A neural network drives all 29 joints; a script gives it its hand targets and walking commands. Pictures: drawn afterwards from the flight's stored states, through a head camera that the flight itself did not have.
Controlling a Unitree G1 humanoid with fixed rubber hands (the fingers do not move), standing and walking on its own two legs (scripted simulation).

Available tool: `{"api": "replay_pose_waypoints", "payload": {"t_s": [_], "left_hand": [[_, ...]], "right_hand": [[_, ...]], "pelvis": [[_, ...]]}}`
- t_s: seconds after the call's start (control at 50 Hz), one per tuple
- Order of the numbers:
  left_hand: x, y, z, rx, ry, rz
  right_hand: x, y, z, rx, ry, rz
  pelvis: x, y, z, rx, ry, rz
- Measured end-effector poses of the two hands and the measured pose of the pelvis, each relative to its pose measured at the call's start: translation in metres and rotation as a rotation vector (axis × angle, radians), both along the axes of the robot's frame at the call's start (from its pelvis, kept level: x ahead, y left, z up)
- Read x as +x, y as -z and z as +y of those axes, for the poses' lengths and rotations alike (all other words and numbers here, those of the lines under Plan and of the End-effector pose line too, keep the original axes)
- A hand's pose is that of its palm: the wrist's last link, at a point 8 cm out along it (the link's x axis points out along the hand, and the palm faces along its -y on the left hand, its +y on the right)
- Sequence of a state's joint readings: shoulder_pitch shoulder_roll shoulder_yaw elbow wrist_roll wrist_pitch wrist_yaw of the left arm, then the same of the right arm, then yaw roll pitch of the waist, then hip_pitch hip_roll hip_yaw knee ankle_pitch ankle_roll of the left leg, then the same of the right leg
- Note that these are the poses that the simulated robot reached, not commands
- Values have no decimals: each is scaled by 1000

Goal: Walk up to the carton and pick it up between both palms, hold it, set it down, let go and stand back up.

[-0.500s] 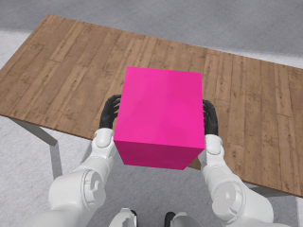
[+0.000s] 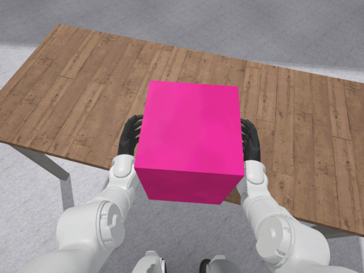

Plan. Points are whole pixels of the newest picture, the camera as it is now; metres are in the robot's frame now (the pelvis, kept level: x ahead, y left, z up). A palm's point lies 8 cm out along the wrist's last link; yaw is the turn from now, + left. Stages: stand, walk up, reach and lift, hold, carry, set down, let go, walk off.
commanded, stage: reach and lift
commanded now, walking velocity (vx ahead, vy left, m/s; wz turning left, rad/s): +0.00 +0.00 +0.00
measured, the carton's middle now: (188, 149) +0.40 +0.01 -0.05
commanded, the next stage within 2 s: none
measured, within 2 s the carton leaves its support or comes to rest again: leaves its support in 0.46 s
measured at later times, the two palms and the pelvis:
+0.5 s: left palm (126, 149) +0.38 +0.16 -0.02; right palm (251, 153) +0.37 -0.14 -0.01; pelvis +0.00 +0.00 -0.01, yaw +0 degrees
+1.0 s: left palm (121, 123) +0.39 +0.15 +0.08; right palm (267, 130) +0.38 -0.14 +0.08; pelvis +0.00 +0.00 +0.03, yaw +2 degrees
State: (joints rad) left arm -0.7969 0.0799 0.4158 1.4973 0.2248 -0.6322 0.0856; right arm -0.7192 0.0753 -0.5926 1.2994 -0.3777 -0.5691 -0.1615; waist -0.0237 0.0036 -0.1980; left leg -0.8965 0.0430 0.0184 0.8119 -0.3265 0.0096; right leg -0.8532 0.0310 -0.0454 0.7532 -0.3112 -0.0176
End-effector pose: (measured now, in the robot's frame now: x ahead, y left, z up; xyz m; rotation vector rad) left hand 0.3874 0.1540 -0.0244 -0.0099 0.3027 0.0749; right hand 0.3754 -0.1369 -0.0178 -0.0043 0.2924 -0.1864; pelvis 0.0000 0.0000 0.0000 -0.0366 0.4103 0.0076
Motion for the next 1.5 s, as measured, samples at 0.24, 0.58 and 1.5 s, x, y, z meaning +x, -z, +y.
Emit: {"api": "replay_pose_waypoints", "payload": {"t_s": [0.24, 0.58, 1.5], "left_hand": [[-2, 0, 1, 4, -8, -8], [-2, -21, -1, 29, -4, -30], [2, -146, -6, 36, 7, -74]], "right_hand": [[1, 0, 1, 2, -10, -11], [0, -21, -1, -8, -15, -31], [0, -136, -6, 29, 1, -66]], "pelvis": [[-3, 5, -1, -4, 1, 9], [-5, 4, -1, -8, -16, -18], [-2, -46, 8, 17, -26, -287]]}}
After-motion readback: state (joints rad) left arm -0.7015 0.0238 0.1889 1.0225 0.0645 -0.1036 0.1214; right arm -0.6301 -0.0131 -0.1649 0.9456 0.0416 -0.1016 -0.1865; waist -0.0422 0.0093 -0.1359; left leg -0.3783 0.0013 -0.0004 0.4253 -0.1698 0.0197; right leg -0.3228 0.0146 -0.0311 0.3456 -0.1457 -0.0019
